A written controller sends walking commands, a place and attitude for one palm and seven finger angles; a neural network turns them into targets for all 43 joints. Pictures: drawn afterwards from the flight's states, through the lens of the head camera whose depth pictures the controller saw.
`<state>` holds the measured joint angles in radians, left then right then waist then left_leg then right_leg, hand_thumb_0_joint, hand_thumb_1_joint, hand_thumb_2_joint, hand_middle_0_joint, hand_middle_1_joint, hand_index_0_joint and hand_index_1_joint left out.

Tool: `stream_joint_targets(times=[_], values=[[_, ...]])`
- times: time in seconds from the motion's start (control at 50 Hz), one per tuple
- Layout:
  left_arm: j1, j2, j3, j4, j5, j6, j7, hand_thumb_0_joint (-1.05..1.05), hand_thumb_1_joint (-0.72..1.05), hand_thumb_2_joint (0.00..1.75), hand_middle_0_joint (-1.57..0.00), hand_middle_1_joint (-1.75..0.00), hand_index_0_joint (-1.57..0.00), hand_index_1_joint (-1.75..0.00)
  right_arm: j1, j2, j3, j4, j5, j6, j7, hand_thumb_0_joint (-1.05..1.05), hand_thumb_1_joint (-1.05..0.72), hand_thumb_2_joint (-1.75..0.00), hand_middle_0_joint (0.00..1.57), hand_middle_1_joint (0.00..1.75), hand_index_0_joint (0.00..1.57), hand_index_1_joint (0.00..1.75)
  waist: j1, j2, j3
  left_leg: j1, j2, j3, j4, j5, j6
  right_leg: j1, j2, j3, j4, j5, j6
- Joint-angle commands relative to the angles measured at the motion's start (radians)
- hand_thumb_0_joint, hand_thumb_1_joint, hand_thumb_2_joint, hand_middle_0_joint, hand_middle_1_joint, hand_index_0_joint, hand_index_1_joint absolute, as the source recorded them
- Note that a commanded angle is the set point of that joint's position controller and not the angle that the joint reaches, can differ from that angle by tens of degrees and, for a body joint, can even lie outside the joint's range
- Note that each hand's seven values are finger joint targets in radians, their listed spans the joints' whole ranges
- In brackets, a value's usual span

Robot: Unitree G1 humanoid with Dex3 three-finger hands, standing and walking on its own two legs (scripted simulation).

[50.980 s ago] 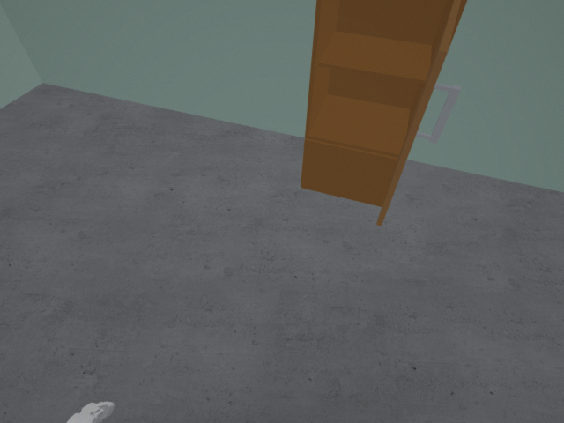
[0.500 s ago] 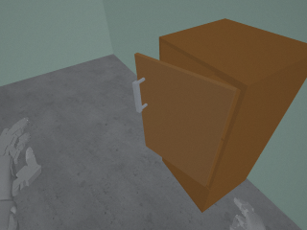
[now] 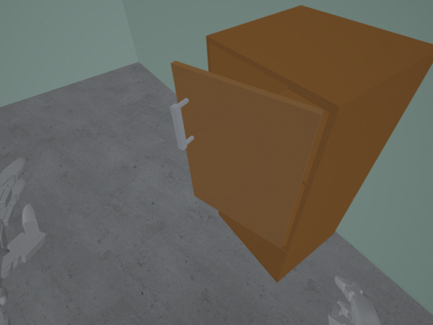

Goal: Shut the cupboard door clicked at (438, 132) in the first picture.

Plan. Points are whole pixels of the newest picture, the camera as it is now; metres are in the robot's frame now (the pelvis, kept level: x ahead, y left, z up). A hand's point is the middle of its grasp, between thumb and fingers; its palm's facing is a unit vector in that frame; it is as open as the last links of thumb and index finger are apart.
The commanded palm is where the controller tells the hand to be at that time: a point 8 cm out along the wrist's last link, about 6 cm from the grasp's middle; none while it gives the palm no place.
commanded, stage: step back with the hand held close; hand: left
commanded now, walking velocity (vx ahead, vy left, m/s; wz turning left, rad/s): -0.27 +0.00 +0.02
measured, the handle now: (183, 124) +0.65 +0.16 -0.01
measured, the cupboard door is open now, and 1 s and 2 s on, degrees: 18 18 18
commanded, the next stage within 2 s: stop stepping back and stand still in 1.18 s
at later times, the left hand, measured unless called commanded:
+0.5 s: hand out of the picture +0.14 +0.29 +0.15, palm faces +0.44 -0.77 -0.46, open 7.4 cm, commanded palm +0.08 +0.32 +0.18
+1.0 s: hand out of the picture +0.08 +0.32 +0.17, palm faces +0.48 -0.76 -0.45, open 7.4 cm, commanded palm +0.02 +0.34 +0.18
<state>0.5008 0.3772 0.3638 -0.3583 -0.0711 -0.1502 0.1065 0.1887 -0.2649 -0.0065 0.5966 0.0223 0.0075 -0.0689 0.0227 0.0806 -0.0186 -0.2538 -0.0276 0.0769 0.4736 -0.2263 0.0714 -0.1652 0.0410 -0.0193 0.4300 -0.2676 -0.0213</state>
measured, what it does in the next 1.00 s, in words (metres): walks backwards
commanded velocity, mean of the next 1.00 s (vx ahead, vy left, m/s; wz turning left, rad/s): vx -0.33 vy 0.00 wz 0.01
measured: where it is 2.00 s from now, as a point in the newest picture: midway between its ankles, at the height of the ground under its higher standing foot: outside the picture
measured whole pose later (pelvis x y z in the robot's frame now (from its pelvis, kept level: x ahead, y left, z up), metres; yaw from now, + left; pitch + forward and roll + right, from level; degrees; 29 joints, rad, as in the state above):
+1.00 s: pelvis -0.11 +0.03 -0.02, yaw +2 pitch +2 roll -5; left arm 0.51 0.46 0.49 -0.51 -0.04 -0.27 0.14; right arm 0.22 -0.20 0.00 0.62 -0.02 -0.08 -0.06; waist -0.01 0.02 -0.02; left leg -0.52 0.01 0.07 0.57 -0.09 0.13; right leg -0.31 0.10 0.01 0.79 -0.43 0.00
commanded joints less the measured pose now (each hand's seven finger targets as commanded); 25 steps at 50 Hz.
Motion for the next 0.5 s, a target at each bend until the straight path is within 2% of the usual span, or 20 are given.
stream_joint_targets(times=[0.0, 0.02, 0.08, 0.1, 0.12, 0.18, 0.2, 0.22, 0.28, 0.3, 0.34, 0.38, 0.4, 0.48], values=[[-0.01, 0.262, 0.188, -0.249, -0.01, -0.061, 0.032, 0.0, 0.9, 0.9, -0.2, -0.3, -0.2, -0.3, -0.113, -0.108, -0.047, -0.188, 0.005, -0.018, -0.018, 0.0, -0.9, -0.9, 0.2, 0.3, 0.2, 0.3, -0.005, -0.034, -0.193, 0.108, 0.131, -0.128, -0.025, 0.427, -0.019, 0.009, -0.104, 0.082, 0.036, 0.442, 0.022], [0.008, 0.247, 0.178, -0.252, -0.013, -0.058, 0.031, 0.0, 0.9, 0.9, -0.2, -0.3, -0.2, -0.3, -0.107, -0.103, -0.045, -0.197, 0.008, -0.012, -0.017, 0.0, -0.9, -0.9, 0.2, 0.3, 0.2, 0.3, -0.008, -0.033, -0.189, 0.091, 0.137, -0.133, -0.025, 0.438, -0.021, 0.013, -0.102, 0.085, 0.052, 0.433, 0.017], [0.04, 0.253, 0.192, -0.265, -0.017, -0.058, 0.036, 0.0, 0.9, 0.9, -0.2, -0.3, -0.2, -0.3, -0.099, -0.106, -0.048, -0.208, 0.008, -0.003, -0.018, 0.0, -0.9, -0.9, 0.2, 0.3, 0.2, 0.3, -0.009, -0.028, -0.181, 0.042, 0.151, -0.149, -0.038, 0.396, -0.02, 0.007, -0.094, 0.094, 0.071, 0.369, 0.013], [0.05, 0.266, 0.205, -0.269, -0.016, -0.058, 0.038, 0.0, 0.9, 0.9, -0.2, -0.3, -0.2, -0.3, -0.103, -0.11, -0.05, -0.208, 0.006, -0.003, -0.019, 0.0, -0.9, -0.9, 0.2, 0.3, 0.2, 0.3, -0.006, -0.009, -0.179, 0.027, 0.154, -0.153, -0.041, 0.387, -0.019, 0.009, -0.092, 0.092, 0.074, 0.359, 0.013], [0.062, 0.253, 0.197, -0.262, -0.018, -0.057, 0.039, 0.0, 0.9, 0.9, -0.2, -0.3, -0.2, -0.3, -0.099, -0.104, -0.045, -0.211, 0.007, -0.001, -0.018, 0.0, -0.9, -0.9, 0.2, 0.3, 0.2, 0.3, -0.009, -0.025, -0.17, 0.005, 0.159, -0.158, -0.047, 0.364, -0.018, 0.007, -0.093, 0.097, 0.078, 0.337, 0.012], [0.053, 0.25, 0.195, -0.269, -0.016, -0.062, 0.043, 0.0, 0.9, 0.9, -0.2, -0.3, -0.2, -0.3, -0.091, -0.11, -0.046, -0.213, 0.005, -0.005, -0.02, 0.0, -0.9, -0.9, 0.2, 0.3, 0.2, 0.3, -0.012, -0.015, -0.14, -0.062, 0.174, -0.184, -0.085, 0.229, -0.01, 0.002, -0.078, 0.101, 0.085, 0.236, 0.014], [0.043, 0.267, 0.212, -0.283, -0.011, -0.066, 0.045, 0.0, 0.9, 0.9, -0.2, -0.3, -0.2, -0.3, -0.097, -0.116, -0.049, -0.211, 0.002, -0.011, -0.022, 0.0, -0.9, -0.9, 0.2, 0.3, 0.2, 0.3, -0.008, 0.007, -0.138, -0.093, 0.178, -0.196, -0.101, 0.173, -0.006, 0.018, -0.071, 0.099, 0.09, 0.209, 0.016], [0.043, 0.246, 0.194, -0.276, -0.011, -0.068, 0.045, 0.0, 0.9, 0.9, -0.2, -0.3, -0.2, -0.3, -0.091, -0.109, -0.044, -0.212, 0.003, -0.013, -0.023, 0.0, -0.9, -0.9, 0.2, 0.3, 0.2, 0.3, -0.012, -0.007, -0.121, -0.127, 0.183, -0.207, -0.115, 0.122, -0.003, 0.022, -0.07, 0.098, 0.096, 0.182, 0.015], [0.021, 0.238, 0.194, -0.265, 0.001, -0.078, 0.051, 0.0, 0.9, 0.9, -0.2, -0.3, -0.2, -0.3, -0.085, -0.116, -0.046, -0.21, 0.002, -0.024, -0.027, 0.0, -0.9, -0.9, 0.2, 0.3, 0.2, 0.3, -0.018, 0.0, -0.08, -0.267, 0.196, -0.23, -0.167, -0.166, 0.02, 0.067, -0.061, 0.113, 0.116, 0.109, 0.016], [0.006, 0.256, 0.213, -0.274, 0.007, -0.083, 0.054, 0.0, 0.9, 0.9, -0.2, -0.3, -0.2, -0.3, -0.088, -0.12, -0.047, -0.208, 0.0, -0.03, -0.028, 0.0, -0.9, -0.9, 0.2, 0.3, 0.2, 0.3, -0.016, 0.004, -0.077, -0.302, 0.19, -0.24, -0.177, -0.233, 0.024, 0.088, -0.059, 0.115, 0.115, 0.101, 0.017], [-0.009, 0.227, 0.187, -0.277, 0.014, -0.092, 0.055, 0.0, 0.9, 0.9, -0.2, -0.3, -0.2, -0.3, -0.078, -0.116, -0.044, -0.208, 0.0, -0.038, -0.029, 0.0, -0.9, -0.9, 0.2, 0.3, 0.2, 0.3, -0.022, 0.002, -0.059, -0.358, 0.189, -0.248, -0.185, -0.334, 0.028, 0.095, -0.063, 0.123, 0.123, 0.056, 0.013], [-0.029, 0.22, 0.183, -0.283, 0.023, -0.1, 0.059, 0.0, 0.9, 0.9, -0.2, -0.3, -0.2, -0.3, -0.071, -0.119, -0.046, -0.204, -0.001, -0.048, -0.028, 0.0, -0.9, -0.9, 0.2, 0.3, 0.2, 0.3, -0.024, -0.006, -0.046, -0.393, 0.192, -0.264, -0.191, -0.412, 0.032, 0.092, -0.057, 0.126, 0.127, 0.0, 0.009], [-0.048, 0.242, 0.2, -0.313, 0.028, -0.108, 0.06, 0.0, 0.9, 0.9, -0.2, -0.3, -0.2, -0.3, -0.077, -0.124, -0.047, -0.201, -0.005, -0.056, -0.03, 0.0, -0.9, -0.9, 0.2, 0.3, 0.2, 0.3, -0.023, 0.017, -0.052, -0.403, 0.198, -0.279, -0.206, -0.426, 0.035, 0.104, -0.048, 0.12, 0.138, -0.004, 0.012], [-0.066, 0.221, 0.194, -0.334, 0.036, -0.122, 0.062, 0.0, 0.9, 0.9, -0.2, -0.3, -0.2, -0.3, -0.063, -0.12, -0.046, -0.19, -0.012, -0.081, -0.028, 0.0, -0.9, -0.9, 0.2, 0.3, 0.2, 0.3, -0.02, 0.059, -0.055, -0.46, 0.229, -0.301, -0.245, -0.48, 0.04, 0.151, -0.018, 0.079, 0.222, 0.006, 0.018]])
